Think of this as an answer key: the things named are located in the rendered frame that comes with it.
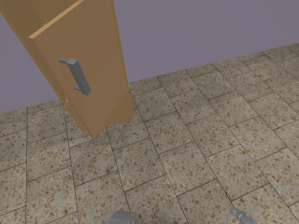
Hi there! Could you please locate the cupboard door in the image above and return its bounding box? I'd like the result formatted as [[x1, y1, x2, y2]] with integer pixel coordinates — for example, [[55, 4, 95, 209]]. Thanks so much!
[[28, 0, 126, 139]]

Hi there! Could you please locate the left robot thigh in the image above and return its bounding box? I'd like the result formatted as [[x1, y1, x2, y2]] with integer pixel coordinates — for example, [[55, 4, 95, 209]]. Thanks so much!
[[105, 210, 135, 224]]

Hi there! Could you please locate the handle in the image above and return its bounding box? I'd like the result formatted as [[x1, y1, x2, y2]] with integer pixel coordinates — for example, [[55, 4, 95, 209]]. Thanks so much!
[[59, 58, 91, 95]]

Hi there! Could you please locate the right robot hand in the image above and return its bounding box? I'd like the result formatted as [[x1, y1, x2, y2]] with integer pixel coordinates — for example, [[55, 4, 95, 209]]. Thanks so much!
[[230, 207, 256, 224]]

